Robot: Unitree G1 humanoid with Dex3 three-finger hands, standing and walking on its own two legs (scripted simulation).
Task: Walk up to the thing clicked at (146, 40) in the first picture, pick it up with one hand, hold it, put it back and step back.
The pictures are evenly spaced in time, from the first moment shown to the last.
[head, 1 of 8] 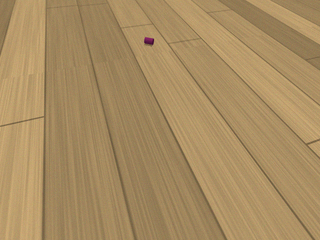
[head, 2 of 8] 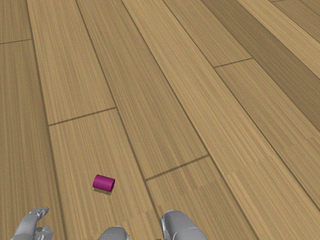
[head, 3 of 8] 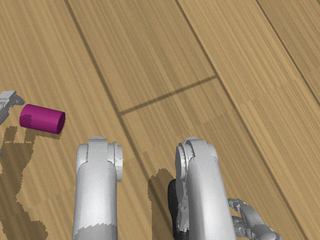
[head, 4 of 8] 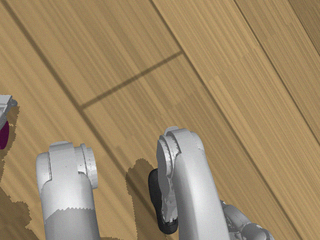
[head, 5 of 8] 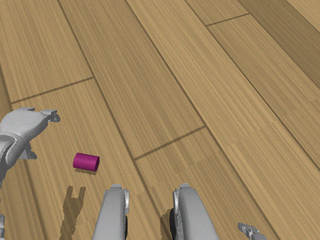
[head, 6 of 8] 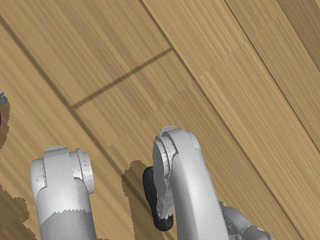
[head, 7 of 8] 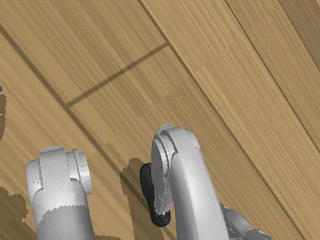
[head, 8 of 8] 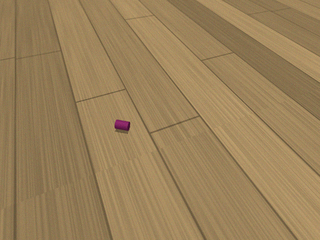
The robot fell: no
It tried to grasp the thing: yes
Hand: left
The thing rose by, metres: 0.00
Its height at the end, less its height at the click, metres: +0.00
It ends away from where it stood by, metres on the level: 0.09
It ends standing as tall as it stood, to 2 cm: yes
